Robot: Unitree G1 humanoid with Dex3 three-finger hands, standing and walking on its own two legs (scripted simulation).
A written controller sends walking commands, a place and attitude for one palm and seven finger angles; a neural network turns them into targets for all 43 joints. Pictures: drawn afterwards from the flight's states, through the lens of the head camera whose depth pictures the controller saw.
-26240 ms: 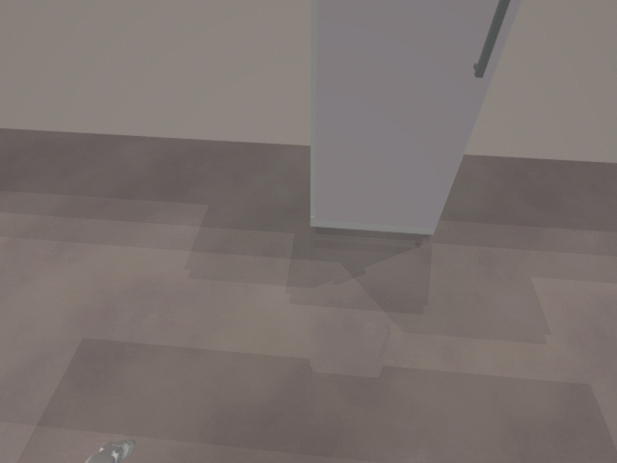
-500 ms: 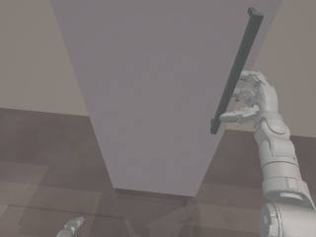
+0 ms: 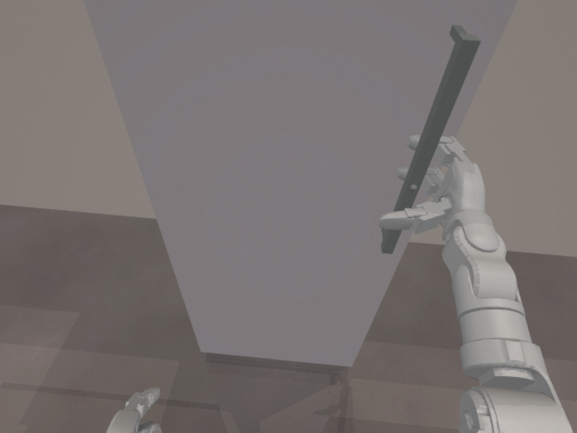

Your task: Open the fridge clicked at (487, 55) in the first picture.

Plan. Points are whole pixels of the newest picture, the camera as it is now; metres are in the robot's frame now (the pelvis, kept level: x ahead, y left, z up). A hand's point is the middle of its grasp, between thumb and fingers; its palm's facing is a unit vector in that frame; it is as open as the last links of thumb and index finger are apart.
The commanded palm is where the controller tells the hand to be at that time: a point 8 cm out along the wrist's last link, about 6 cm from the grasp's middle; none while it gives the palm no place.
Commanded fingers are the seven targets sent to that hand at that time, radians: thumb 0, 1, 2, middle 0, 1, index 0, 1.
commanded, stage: slide the fingers in behind the handle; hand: right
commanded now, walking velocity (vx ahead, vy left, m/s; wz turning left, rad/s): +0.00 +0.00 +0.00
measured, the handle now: (414, 162) +0.46 -0.15 +0.17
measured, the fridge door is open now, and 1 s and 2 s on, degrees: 0 0 0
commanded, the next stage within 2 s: grip the handle and tug to test in 0.74 s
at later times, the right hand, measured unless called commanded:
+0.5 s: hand (406, 189) +0.40 -0.13 +0.17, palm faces +0.04 +1.00 +0.02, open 14.0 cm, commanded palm +0.37 -0.18 +0.17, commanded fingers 0.00 0.50 -0.30 0.30 1.20 0.30 1.20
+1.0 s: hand (408, 190) +0.40 -0.13 +0.17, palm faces +0.03 +1.00 +0.03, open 13.4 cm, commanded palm +0.38 -0.18 +0.17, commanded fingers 0.00 0.08 -0.48 0.34 1.26 0.34 1.26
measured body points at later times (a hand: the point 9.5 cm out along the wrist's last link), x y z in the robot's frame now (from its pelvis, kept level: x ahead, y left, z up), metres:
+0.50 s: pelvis -0.01 +0.01 +0.00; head -0.02 +0.02 +0.45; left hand +0.13 +0.26 -0.10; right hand +0.39 -0.18 +0.17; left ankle -0.02 +0.12 -0.74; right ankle -0.01 -0.12 -0.74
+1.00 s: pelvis -0.01 +0.00 +0.00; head -0.02 +0.01 +0.45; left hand +0.12 +0.24 -0.11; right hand +0.39 -0.18 +0.17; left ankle -0.02 +0.12 -0.74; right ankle -0.01 -0.12 -0.74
